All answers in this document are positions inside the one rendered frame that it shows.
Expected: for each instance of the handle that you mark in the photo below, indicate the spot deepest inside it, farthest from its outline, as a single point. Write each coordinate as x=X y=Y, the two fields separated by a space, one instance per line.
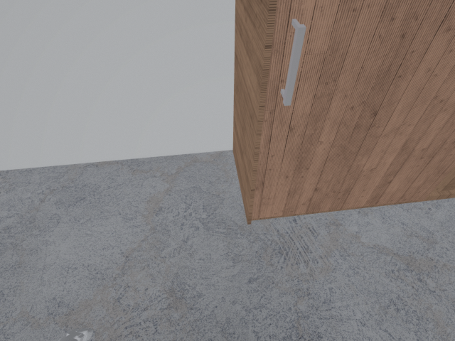
x=300 y=30

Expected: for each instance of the wardrobe door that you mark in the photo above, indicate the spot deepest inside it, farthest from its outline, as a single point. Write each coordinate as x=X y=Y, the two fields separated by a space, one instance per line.
x=448 y=183
x=372 y=116

